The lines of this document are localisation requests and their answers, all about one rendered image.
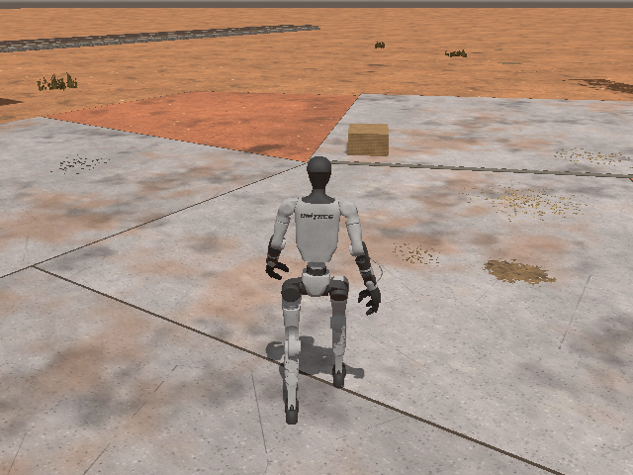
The robot left foot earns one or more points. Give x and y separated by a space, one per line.
291 416

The right robot hand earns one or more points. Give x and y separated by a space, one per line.
376 299

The right robot upper arm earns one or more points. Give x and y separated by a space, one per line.
349 211

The robot left forearm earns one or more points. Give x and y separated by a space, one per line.
272 255

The left robot shin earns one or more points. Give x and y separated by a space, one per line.
291 372

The robot right forearm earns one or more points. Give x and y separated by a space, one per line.
366 270

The left robot upper arm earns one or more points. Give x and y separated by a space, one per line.
286 209

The left robot hand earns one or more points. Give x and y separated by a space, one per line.
279 265

